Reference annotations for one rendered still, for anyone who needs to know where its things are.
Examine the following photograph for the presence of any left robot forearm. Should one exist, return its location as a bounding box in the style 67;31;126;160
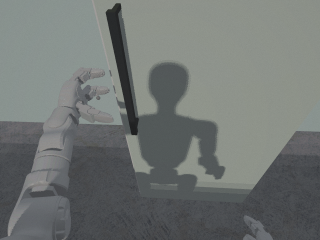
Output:
7;106;79;236

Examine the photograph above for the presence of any right robot hand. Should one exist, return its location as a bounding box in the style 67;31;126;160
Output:
243;215;273;240

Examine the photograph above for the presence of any handle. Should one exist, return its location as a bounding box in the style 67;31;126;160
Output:
105;3;139;135

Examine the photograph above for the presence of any left robot hand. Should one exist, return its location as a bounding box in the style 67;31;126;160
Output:
57;67;114;123

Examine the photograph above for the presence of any fridge door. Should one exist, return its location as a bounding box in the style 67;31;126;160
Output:
93;0;320;203

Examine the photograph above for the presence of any robot left upper arm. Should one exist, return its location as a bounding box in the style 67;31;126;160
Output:
0;195;71;240

